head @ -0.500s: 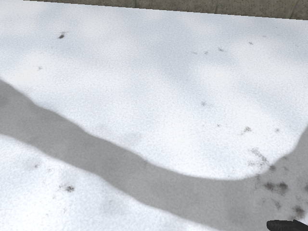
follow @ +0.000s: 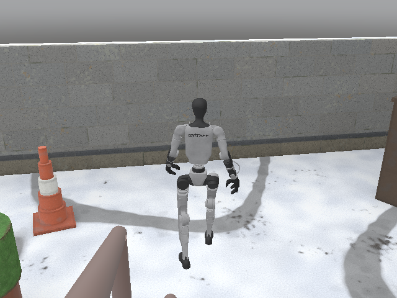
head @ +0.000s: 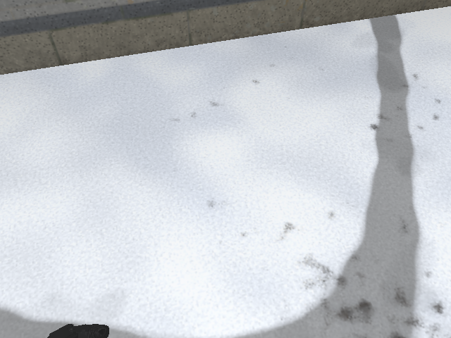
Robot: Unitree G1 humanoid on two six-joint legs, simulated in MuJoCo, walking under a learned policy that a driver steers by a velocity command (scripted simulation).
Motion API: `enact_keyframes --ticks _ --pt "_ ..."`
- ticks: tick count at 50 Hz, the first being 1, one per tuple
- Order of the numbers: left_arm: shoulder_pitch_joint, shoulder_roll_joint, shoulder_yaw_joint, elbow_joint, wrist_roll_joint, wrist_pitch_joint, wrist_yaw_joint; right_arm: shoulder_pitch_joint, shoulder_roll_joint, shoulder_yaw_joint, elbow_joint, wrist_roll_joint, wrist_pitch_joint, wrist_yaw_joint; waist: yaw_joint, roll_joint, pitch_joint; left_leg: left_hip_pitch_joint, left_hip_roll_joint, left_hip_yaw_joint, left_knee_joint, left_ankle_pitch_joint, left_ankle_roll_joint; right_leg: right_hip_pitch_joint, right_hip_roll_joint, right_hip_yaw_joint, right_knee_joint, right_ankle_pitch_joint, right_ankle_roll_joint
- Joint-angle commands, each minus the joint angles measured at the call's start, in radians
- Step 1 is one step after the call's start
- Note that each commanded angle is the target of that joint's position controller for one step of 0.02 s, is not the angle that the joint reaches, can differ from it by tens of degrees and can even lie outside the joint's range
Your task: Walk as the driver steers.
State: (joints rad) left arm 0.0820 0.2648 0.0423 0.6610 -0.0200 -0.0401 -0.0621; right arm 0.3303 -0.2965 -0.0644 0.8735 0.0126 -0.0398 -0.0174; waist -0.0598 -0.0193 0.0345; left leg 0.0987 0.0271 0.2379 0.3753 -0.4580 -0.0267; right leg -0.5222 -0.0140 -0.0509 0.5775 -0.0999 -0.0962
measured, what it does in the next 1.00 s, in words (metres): walks ahead, turning right: left foot, then right foot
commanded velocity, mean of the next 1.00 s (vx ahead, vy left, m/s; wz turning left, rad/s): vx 0.49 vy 0.00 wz -0.57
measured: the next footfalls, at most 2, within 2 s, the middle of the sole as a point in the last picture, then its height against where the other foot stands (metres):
left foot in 0.50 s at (205, 332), level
right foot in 1.00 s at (327, 282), level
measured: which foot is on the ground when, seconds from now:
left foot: down 0.00-0.02, up 0.04-0.48, down 0.50-1.00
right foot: down 0.00-0.50, up 0.52-0.98, down 1.00-1.00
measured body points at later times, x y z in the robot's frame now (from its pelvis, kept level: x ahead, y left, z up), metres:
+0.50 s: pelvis +0.29 +0.00 +0.00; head +0.31 -0.02 +0.45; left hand +0.41 +0.27 -0.10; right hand +0.44 -0.30 -0.06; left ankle +0.44 +0.08 -0.72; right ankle +0.13 -0.09 -0.72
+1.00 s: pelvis +0.51 -0.12 +0.00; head +0.54 -0.15 +0.45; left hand +0.84 -0.07 -0.06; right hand +0.35 -0.37 -0.13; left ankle +0.44 +0.08 -0.71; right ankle +0.57 -0.28 -0.72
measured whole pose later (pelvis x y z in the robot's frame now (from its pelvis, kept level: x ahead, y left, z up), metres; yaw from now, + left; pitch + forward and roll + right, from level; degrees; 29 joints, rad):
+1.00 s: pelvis +0.51 -0.12 +0.00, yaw -35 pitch +2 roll +2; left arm 0.06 0.28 0.06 0.57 -0.01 -0.03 -0.05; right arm 0.34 -0.31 -0.07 0.86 0.03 -0.05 -0.01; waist -0.09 -0.03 0.06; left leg 0.07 0.05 0.23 0.39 -0.44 -0.05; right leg -0.52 -0.03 -0.02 0.56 -0.05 -0.08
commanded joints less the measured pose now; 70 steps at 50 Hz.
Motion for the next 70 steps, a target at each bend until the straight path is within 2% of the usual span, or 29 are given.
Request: enact_keyframes --ticks 1,2,3,4,5,7,11,18,23,24,25,26,27,28,30,35,42,46,48,50,51,52,53,54,55,57,60,67,70 --pt "0.377 0.291 0.117 0.016 -0.003 0.01 0.036 -0.012 -0.12 -0.018 -0.102 -0.022 -0.01 -0.015 0.202 -0.093 -0.261 -0.428 0.114 -0.021 0.719 0.654 0.044 0.684 -0.118 0.294 -0.055 -0.025 -0.159" --pt "0.322 0.326 0.111 -0.018 -0.006 -0.001 0.034 0.027 -0.037 0.014 -0.142 -0.027 -0.047 0.002 0.115 -0.242 -0.381 -0.768 -0.097 -0.204 1.013 -0.118 0.001 0.913 -0.322 0.854 -0.218 -0.156 -0.341" --pt "0.325 0.239 0.087 -0.024 -0.001 -0.011 0.029 -0.075 -0.131 -0.007 -0.156 0.005 -0.082 0.022 0.18 -0.119 -0.363 -0.876 -0.032 -0.354 1.046 -0.085 0.024 0.9 -0.31 0.811 -0.273 -0.193 -0.298" --pt "0.294 0.2 0.075 -0.023 0.005 -0.019 0.031 -0.138 -0.139 -0.007 -0.182 0.029 -0.1 0.03 0.167 -0.074 -0.231 -0.9 0.009 -0.336 0.994 -0.004 0.046 0.775 -0.272 0.655 -0.276 -0.139 -0.255" --pt "0.232 0.182 0.07 -0.027 0.003 -0.023 0.03 -0.147 -0.123 -0.004 -0.178 0.013 -0.107 0.024 0.114 0.022 -0.142 -0.859 0.051 -0.329 0.887 0.066 0.047 0.62 -0.223 0.543 -0.284 -0.038 -0.219" --pt "0.154 0.14 0.054 -0.056 0.017 -0.025 0.037 -0.126 -0.135 -0.017 -0.168 -0.018 -0.087 0.019 0.056 -0.009 -0.09 -0.743 0.089 -0.329 0.776 0.135 0.028 0.443 -0.168 0.443 -0.323 0.114 -0.2" --pt "0.173 0.179 0.065 -0.046 0.01 -0.029 0.059 -0.155 -0.091 -0.009 -0.187 -0.032 -0.055 0.013 0.046 -0.014 -0.054 -0.717 0.072 -0.294 0.597 0.246 -0.04 0.309 -0.124 0.347 -0.361 0.23 -0.205" --pt "0.273 0.197 0.072 0.002 -0.006 -0.009 0.079 -0.379 -0.068 0.005 -0.25 -0.009 -0.072 0.033 0.135 -0.063 -0.027 -0.605 -0.015 -0.301 0.184 0.545 -0.044 0.295 -0.084 0.358 -0.304 0.041 -0.121" --pt "0.257 0.176 0.07 0.006 -0.004 0.006 0.084 -0.286 -0.126 -0.025 -0.237 -0.004 -0.095 0.041 0.066 -0.113 -0.051 -0.463 -0.029 -0.311 0.076 0.399 0.026 0.393 -0.111 0.48 -0.144 0.057 -0.08" --pt "0.25 0.143 0.059 -0.001 0.0 0.006 0.082 -0.19 -0.152 -0.04 -0.217 -0.013 -0.1 0.034 0.017 -0.101 -0.114 -0.301 -0.003 -0.317 0.054 0.404 0.059 0.36 -0.061 0.448 -0.031 0.094 -0.049" --pt "0.258 0.083 0.036 -0.018 0.015 0.003 0.078 -0.044 -0.204 -0.054 -0.206 -0.029 -0.101 0.025 -0.04 0.004 -0.254 -0.043 0.163 -0.473 0.073 0.347 0.123 0.242 0.002 0.365 0.24 -0.036 -0.012" --pt "0.4 0.03 0.019 -0.046 -0.014 -0.006 0.077 0.039 -0.278 -0.073 -0.171 -0.038 -0.087 0.029 0.023 0.342 -0.363 0.258 0.382 -0.941 -0.017 0.138 0.291 -0.118 0.139 0.235 0.557 -0.49 0.057" --pt "0.395 0.138 0.035 -0.019 -0.024 -0.008 0.082 0.02 -0.186 -0.055 -0.182 -0.011 -0.082 0.034 0.004 0.261 -0.303 0.226 0.398 -1.034 -0.067 -0.085 0.282 -0.245 0.051 0.254 0.692 -0.477 0.072" --pt "0.284 0.194 0.051 -0.027 -0.017 -0.002 0.081 -0.021 -0.122 -0.038 -0.193 -0.009 -0.075 0.029 -0.026 0.163 -0.177 0.109 0.351 -0.868 -0.081 -0.069 0.235 -0.273 0.016 0.236 0.724 -0.382 0.079" --pt "0.192 0.175 0.056 -0.051 0.003 0.002 0.079 -0.097 -0.085 -0.022 -0.19 -0.022 -0.063 0.025 0.002 0.094 -0.051 -0.097 0.269 -0.64 -0.116 0.167 0.2 -0.227 -0.043 0.199 0.665 -0.264 0.089" --pt "0.167 0.091 0.043 -0.079 -0.005 0.022 0.064 -0.101 -0.099 -0.028 -0.15 -0.017 -0.077 0.022 0.037 0.118 -0.009 -0.207 0.234 -0.401 -0.212 0.382 0.218 -0.189 -0.097 0.156 0.532 -0.175 0.102" --pt "-0.001 0.061 0.026 -0.119 -0.003 0.007 0.03 -0.072 -0.155 -0.041 -0.106 -0.01 -0.059 0.014 -0.014 0.081 0.021 -0.149 0.214 -0.169 -0.222 0.53 0.185 -0.154 -0.086 0.077 0.189 0.114 0.095" --pt "-0.08 0.068 0.028 -0.16 -0.003 0.006 0.008 -0.034 -0.187 -0.049 -0.077 0.01 -0.036 0.014 -0.02 0.079 0.057 -0.066 0.246 -0.114 -0.167 0.682 0.161 -0.117 -0.056 0.027 0.065 0.045 0.054" --pt "-0.015 0.104 0.049 -0.157 0.014 0.004 0.006 -0.037 -0.217 -0.056 -0.074 0.022 -0.021 0.006 0.037 0.113 -0.004 -0.039 0.24 -0.089 -0.008 1.066 0.138 0.024 0.02 -0.023 0.026 -0.04 0.016" --pt "0.238 0.189 0.095 -0.089 0.021 0.006 0.023 -0.043 -0.194 -0.043 -0.077 0.023 -0.019 0.001 0.18 0.074 -0.146 -0.185 0.17 -0.046 0.345 1.045 0.071 0.425 0.064 -0.005 -0.102 0.187 -0.043" --pt "0.318 0.273 0.103 -0.071 0.027 0.015 0.05 -0.011 -0.087 -0.007 -0.114 -0.039 -0.028 0.007 0.155 -0.159 -0.268 -0.482 0.082 -0.049 0.687 0.254 0.018 0.748 -0.175 0.283 -0.013 0.644 -0.114" --pt "0.253 0.308 0.089 -0.123 0.042 0.007 0.046 0.105 -0.066 0.021 -0.119 -0.027 -0.043 0.025 0.087 -0.264 -0.504 -0.708 -0.045 -0.215 1.004 -0.271 -0.023 0.956 -0.445 0.733 -0.072 0.748 -0.348" --pt "0.26 0.217 0.071 -0.117 0.036 0.009 0.037 0.023 -0.177 -0.01 -0.087 0.004 -0.042 0.03 0.161 -0.056 -0.517 -0.698 0.014 -0.333 1.02 -0.189 -0.021 0.865 -0.382 0.601 -0.109 0.715 -0.298" --pt "0.209 0.187 0.058 -0.099 0.027 0.004 0.032 -0.059 -0.163 -0.006 -0.12 0.025 -0.039 0.03 0.139 -0.065 -0.353 -0.753 0.05 -0.303 0.968 -0.136 -0.013 0.748 -0.325 0.444 -0.117 0.692 -0.252" --pt "0.158 0.157 0.049 -0.084 0.015 -0.001 0.032 -0.084 -0.138 -0.001 -0.111 0.011 -0.033 0.017 0.105 0.005 -0.244 -0.749 0.082 -0.29 0.885 -0.075 -0.017 0.604 -0.266 0.368 -0.149 0.621 -0.202" --pt "0.081 0.142 0.041 -0.079 0.027 -0.003 0.035 -0.054 -0.137 -0.006 -0.092 -0.001 -0.002 0.003 0.04 -0.034 -0.171 -0.601 0.099 -0.289 0.806 0.01 -0.03 0.368 -0.216 0.276 -0.225 0.576 -0.174" --pt "0.029 0.132 0.039 -0.054 0.041 -0.018 0.039 -0.002 -0.096 -0.002 -0.069 -0.012 0.026 -0.013 -0.002 -0.053 -0.173 -0.493 0.08 -0.275 0.685 0.094 -0.056 0.245 -0.188 0.187 -0.269 0.595 -0.181" --pt "0.037 0.116 0.027 0.033 0.046 0.007 0.058 -0.143 -0.082 0.003 -0.087 -0.014 0.043 -0.015 0.053 -0.084 -0.126 -0.402 0.068 -0.281 0.323 0.235 -0.043 0.235 -0.175 0.197 -0.303 0.142 -0.142" --pt "0.032 0.078 0.009 0.065 0.031 0.015 0.055 -0.129 -0.072 0.005 -0.078 -0.032 0.036 -0.007 0.022 -0.058 -0.096 -0.274 0.046 -0.262 0.089 0.346 -0.007 0.209 -0.131 0.204 -0.248 -0.064 -0.074"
